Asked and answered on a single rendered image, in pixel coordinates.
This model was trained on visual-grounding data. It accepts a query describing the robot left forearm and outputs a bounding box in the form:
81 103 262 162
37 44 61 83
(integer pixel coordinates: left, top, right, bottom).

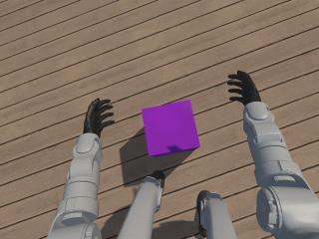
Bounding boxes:
46 132 103 239

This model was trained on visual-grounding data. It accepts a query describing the carton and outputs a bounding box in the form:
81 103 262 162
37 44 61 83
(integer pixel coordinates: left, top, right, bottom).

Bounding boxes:
142 100 200 157

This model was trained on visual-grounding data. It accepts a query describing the right robot upper arm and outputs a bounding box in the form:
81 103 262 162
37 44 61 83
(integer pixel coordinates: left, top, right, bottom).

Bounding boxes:
256 186 319 239

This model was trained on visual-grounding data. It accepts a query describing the robot right thigh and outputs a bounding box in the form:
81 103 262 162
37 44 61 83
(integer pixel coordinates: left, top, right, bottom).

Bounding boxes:
200 197 237 239

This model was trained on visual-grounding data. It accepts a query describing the robot right forearm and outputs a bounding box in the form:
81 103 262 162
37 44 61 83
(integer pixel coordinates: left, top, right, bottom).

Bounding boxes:
243 102 319 201

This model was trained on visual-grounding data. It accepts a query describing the robot right foot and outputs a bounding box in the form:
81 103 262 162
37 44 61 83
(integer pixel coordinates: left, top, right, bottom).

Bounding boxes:
197 190 210 237

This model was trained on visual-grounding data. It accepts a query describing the left robot hand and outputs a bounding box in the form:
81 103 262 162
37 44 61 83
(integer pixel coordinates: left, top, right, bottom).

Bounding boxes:
83 98 115 138

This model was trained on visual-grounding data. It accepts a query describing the right robot hand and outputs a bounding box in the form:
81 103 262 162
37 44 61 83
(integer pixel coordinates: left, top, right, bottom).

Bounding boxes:
227 70 261 106

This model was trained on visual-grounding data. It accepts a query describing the left robot upper arm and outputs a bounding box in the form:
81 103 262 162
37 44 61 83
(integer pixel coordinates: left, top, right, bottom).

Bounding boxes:
47 222 102 239

